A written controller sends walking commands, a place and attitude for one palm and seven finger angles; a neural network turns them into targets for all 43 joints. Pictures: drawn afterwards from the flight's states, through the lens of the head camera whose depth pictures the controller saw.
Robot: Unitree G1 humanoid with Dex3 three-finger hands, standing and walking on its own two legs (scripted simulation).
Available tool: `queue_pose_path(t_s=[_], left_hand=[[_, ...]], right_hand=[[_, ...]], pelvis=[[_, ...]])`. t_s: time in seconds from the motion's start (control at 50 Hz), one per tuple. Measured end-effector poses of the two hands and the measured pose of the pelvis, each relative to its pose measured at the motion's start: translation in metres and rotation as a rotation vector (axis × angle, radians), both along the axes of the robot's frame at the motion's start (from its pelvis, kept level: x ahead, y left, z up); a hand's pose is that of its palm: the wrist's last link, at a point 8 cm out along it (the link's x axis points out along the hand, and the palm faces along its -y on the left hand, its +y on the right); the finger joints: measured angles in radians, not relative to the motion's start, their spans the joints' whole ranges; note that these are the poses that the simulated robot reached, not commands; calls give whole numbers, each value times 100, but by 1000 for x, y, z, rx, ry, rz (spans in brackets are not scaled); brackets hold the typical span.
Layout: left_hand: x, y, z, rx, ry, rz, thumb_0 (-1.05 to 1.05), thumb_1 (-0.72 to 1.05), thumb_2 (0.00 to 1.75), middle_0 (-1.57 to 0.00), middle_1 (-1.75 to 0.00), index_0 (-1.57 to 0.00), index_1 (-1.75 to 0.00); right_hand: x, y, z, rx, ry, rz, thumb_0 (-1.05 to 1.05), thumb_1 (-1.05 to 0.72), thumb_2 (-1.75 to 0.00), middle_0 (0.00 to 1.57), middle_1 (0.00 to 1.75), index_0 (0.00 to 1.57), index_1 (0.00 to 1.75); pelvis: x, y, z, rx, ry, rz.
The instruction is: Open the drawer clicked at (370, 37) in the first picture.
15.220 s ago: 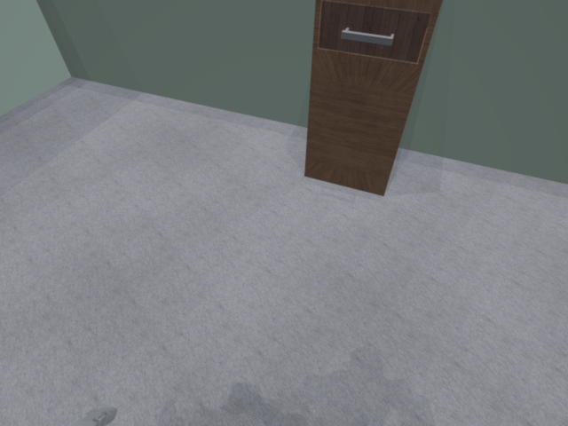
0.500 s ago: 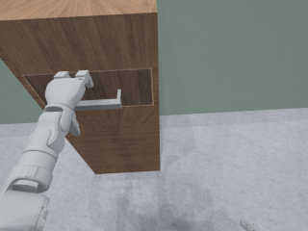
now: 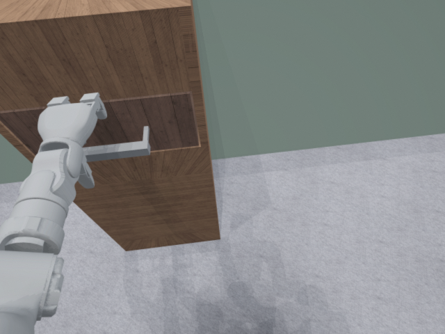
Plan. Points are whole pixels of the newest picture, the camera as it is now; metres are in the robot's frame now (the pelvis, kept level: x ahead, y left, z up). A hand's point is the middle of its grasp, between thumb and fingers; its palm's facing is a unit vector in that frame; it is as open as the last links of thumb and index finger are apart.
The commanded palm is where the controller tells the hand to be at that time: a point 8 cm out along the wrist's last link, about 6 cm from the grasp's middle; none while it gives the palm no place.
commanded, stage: move the hooked fingers above the handle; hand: left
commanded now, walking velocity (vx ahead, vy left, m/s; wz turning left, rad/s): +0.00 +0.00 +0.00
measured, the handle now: (106, 144) +0.49 +0.27 +0.02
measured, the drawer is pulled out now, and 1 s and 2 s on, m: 0.00 0.00 0.00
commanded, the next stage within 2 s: none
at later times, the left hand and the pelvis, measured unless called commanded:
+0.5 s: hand (74, 147) +0.43 +0.29 +0.08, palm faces -0.10 +0.01 -0.99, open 13.8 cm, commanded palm +0.42 +0.27 +0.13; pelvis +0.00 +0.00 +0.00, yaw +0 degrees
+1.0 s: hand (81, 143) +0.44 +0.28 +0.08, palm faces -0.07 -0.01 -1.00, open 13.7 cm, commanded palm +0.41 +0.28 +0.13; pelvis +0.00 +0.01 +0.00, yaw -1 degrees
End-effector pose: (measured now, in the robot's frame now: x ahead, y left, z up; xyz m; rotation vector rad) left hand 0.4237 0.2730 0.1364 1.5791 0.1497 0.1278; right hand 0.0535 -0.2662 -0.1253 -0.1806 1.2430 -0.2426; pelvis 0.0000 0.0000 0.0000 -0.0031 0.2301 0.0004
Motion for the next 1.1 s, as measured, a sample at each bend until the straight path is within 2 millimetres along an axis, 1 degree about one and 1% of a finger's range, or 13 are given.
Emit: queue_pose_path(t_s=[0.12, 0.2, 0.26, 0.38, 0.48, 0.58, 0.64, 0.68, 0.76, 0.82, 0.92, 1.0, 1.1], left_hand=[[-10, -2, -13, -27, 88, -18, 0, -48, 30, -31, -120, -31, -120], [-14, -13, -15, -42, 66, -99, 0, -49, 30, -31, -120, -31, -120], [-11, -15, -10, -34, 5, -122, 0, -49, 30, -32, -120, -32, -120], [-1, 4, 6, 3, -46, -10, 0, -49, 30, -32, -120, -32, -120], [-3, 17, 0, 5, 63, 53, 0, -49, 30, -31, -120, -31, -121], [-11, -3, -15, -41, 116, -81, -1, -49, 30, -31, -120, -31, -121], [-12, -18, -17, -65, 62, -178, -1, -49, 30, -31, -120, -32, -120], [-9, -21, -14, -69, 4, -198, 0, -49, 30, -32, -120, -32, -120], [0, -6, -2, -31, -94, -124, 0, -49, 30, -32, -120, -32, -120], [3, -6, 2, -7, -90, -99, 0, -49, 30, -38, -125, -32, -121], [5, -8, 7, -20, -32, -39, 0, -49, 30, -37, -124, -33, -124], [1, 3, 0, -17, 50, 11, 0, -49, 30, -35, -122, -33, -123], [-13, 13, -14, -25, 101, -27, 0, -49, 30, -33, -121, -32, -122]], right_hand=[[-5, -8, 3, -16, 14, -14, 0, -91, -90, 20, 30, 21, 29], [0, -13, 6, -41, -2, -6, 0, -91, -90, 20, 30, 21, 29], [7, -14, 8, -52, -23, -1, 0, -91, -90, 20, 30, 21, 29], [14, -11, 6, -37, -57, 1, 0, -91, -90, 20, 30, 21, 29], [13, -4, 5, -17, -52, 0, 0, -91, -90, 20, 30, 21, 29], [12, 2, 6, -25, -34, 9, 0, -91, -90, 20, 30, 21, 29], [12, 4, 7, -35, -31, 12, 0, -91, -90, 20, 30, 21, 29], [13, 6, 6, -36, -34, 11, 0, -91, -90, 20, 30, 21, 29], [12, 10, 3, -24, -34, 10, 0, -91, -90, 20, 30, 21, 29], [10, 15, -1, 0, -25, 10, 0, -91, -90, 20, 30, 21, 29], [7, 21, -2, 28, -26, -4, 0, -91, -90, 20, 30, 21, 29], [5, 20, 2, 22, -44, -20, 0, -91, -90, 20, 30, 21, 29], [1, 10, 9, -20, -42, -11, 0, -91, -90, 20, 30, 21, 30]], pelvis=[[2, -4, 2, -1, -10, 2], [0, -6, 1, -2, -14, 12], [-2, -7, -1, -2, -9, 15], [-4, -5, -1, -1, 5, 7], [-2, -2, 0, -3, 3, 2], [1, 2, 1, -7, -9, 11], [1, 5, -1, -8, -10, 15], [0, 6, -2, -8, -6, 15], [-2, 9, -4, -8, 7, 7], [-3, 11, -3, -8, 12, 3], [-2, 12, 0, -4, -3, -10], [-3, 9, 2, -2, -15, -17], [-4, 7, 2, -5, -18, -8]])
